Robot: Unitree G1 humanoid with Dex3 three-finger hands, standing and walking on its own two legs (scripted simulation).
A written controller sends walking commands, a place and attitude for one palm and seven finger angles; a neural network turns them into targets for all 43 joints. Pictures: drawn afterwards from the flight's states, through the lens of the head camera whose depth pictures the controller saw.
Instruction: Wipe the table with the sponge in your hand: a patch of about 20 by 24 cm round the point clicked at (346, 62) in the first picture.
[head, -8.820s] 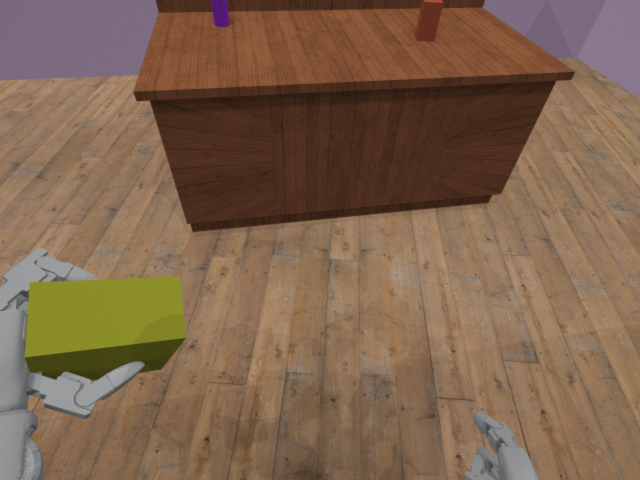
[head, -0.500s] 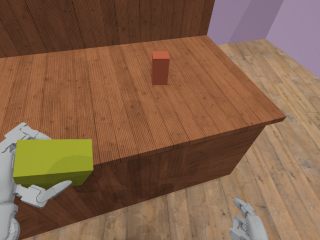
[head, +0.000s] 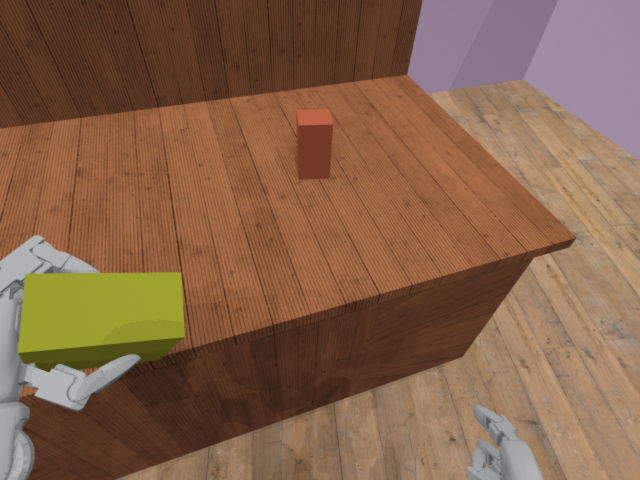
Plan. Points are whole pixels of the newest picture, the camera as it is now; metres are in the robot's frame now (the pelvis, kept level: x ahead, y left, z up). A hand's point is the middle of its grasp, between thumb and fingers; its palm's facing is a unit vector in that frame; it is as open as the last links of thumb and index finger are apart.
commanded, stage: shuffle to correct the standing spot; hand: left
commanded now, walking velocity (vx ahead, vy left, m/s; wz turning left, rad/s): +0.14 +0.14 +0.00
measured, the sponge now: (126, 323) +0.23 +0.21 +0.14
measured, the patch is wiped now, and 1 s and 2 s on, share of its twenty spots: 0.00 0.00 0.00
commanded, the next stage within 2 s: come to a stop and stand still in 0.48 s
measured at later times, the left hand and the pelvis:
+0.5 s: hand (61, 287) +0.25 +0.28 +0.16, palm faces +0.35 -0.82 -0.45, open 10.2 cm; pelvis +0.05 +0.03 +0.00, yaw +0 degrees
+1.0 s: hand out of the picture +0.27 +0.35 +0.16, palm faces +0.37 -0.84 -0.39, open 10.2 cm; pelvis +0.05 +0.10 +0.00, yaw -2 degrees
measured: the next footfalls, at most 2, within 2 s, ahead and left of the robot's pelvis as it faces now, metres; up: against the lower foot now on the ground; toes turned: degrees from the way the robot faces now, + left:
left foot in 0.56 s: +0.13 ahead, +0.20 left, +0.00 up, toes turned -2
right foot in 0.74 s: +0.08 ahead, -0.02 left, +0.00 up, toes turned -1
